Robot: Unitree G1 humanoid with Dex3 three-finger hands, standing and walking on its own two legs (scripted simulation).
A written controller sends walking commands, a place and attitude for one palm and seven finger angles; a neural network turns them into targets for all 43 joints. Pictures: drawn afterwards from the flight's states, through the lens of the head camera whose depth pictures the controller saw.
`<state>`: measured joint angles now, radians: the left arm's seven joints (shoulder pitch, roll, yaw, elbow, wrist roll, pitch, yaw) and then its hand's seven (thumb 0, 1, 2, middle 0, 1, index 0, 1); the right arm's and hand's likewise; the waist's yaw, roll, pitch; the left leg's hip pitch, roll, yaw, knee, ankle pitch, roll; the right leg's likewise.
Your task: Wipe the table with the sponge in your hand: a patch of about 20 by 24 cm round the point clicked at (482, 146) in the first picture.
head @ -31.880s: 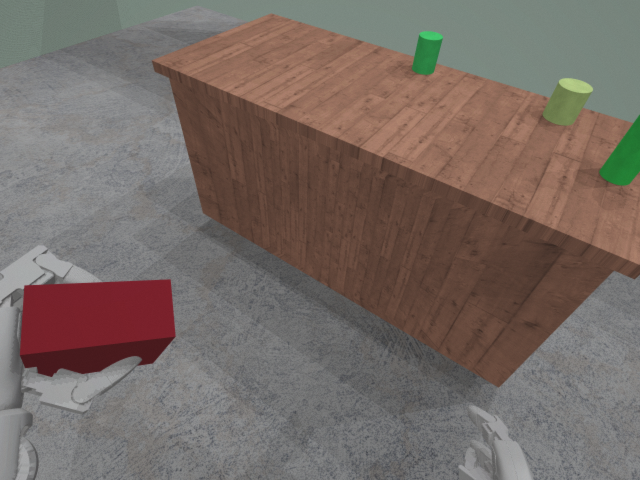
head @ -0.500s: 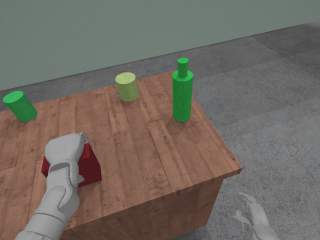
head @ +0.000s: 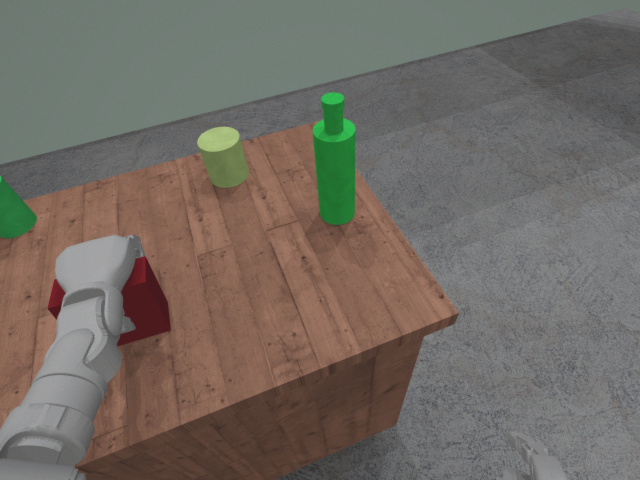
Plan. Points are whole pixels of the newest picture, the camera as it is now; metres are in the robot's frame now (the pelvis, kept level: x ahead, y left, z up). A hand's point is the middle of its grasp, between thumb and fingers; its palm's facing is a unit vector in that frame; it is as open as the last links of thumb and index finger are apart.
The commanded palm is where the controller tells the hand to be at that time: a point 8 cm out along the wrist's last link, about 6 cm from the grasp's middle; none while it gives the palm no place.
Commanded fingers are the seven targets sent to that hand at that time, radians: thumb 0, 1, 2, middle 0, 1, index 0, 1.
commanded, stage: wipe forward along the first lane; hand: left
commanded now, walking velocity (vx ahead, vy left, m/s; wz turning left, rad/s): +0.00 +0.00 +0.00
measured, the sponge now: (120, 313) +0.32 +0.33 +0.00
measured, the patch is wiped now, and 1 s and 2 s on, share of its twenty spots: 0.20 0.25 0.35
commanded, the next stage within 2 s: slide across to the middle lane in 0.78 s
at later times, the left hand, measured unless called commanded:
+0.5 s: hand (115, 252) +0.39 +0.35 +0.05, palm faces -0.15 +0.01 -0.99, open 9.8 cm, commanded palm +0.38 +0.35 +0.09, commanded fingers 0.00 0.10 1.30 -1.20 -1.60 -1.20 -1.60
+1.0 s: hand (112, 233) +0.43 +0.37 +0.05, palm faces -0.14 +0.03 -0.99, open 9.8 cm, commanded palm +0.42 +0.34 +0.10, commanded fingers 0.00 0.10 1.30 -1.20 -1.60 -1.20 -1.60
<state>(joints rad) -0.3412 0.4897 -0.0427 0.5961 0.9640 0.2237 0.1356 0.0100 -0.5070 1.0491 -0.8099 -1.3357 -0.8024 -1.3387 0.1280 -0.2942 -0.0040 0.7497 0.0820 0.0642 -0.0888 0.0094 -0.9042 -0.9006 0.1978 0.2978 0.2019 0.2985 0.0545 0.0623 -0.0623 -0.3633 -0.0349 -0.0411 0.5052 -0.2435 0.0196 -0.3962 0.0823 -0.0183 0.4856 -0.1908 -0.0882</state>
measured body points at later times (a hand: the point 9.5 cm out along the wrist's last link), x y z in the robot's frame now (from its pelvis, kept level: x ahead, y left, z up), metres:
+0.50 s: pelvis +0.01 +0.01 +0.00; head +0.06 -0.01 +0.44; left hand +0.40 +0.34 +0.10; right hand +0.11 -0.26 -0.14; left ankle +0.01 +0.12 -0.73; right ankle +0.03 -0.06 -0.74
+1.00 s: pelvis +0.01 +0.05 +0.00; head +0.08 +0.04 +0.44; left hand +0.43 +0.37 +0.10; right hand +0.12 -0.22 -0.14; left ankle +0.01 +0.12 -0.74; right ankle +0.03 -0.06 -0.73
